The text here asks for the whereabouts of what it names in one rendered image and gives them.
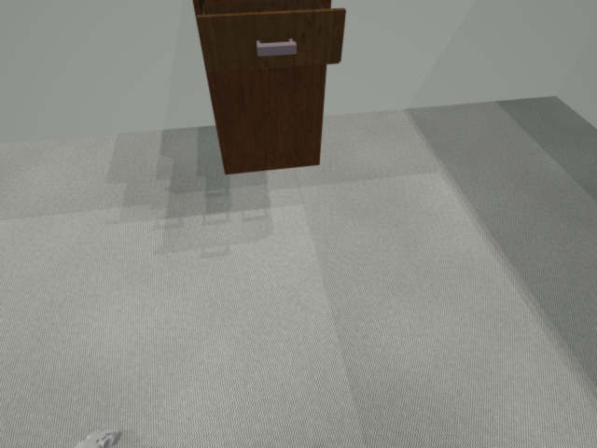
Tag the robot left hand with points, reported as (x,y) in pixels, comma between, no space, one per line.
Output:
(101,439)

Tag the drawer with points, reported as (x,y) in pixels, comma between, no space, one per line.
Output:
(230,30)

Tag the handle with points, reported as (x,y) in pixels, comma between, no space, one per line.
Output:
(279,48)

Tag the cabinet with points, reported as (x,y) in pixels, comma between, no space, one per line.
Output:
(267,119)

